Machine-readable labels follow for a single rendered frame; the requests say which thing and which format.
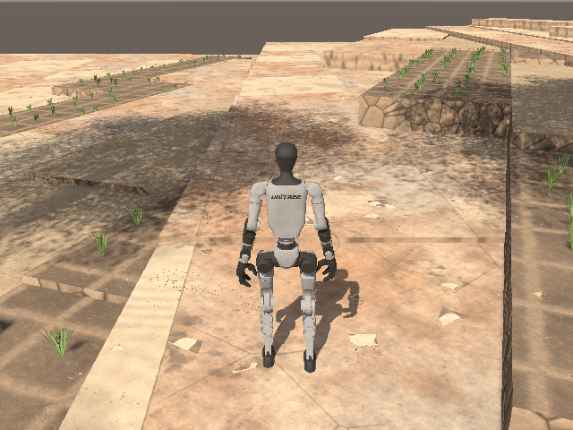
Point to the right robot shin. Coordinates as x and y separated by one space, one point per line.
309 330

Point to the robot left forearm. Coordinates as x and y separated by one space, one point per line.
247 244

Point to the robot right hand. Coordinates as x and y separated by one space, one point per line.
332 267

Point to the robot left hand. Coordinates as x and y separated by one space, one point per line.
241 273

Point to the left robot foot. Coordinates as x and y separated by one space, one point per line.
268 360

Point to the robot left upper arm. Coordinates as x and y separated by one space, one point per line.
254 206

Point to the robot right forearm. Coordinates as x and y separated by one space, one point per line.
326 242

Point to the robot right upper arm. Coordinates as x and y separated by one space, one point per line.
318 205

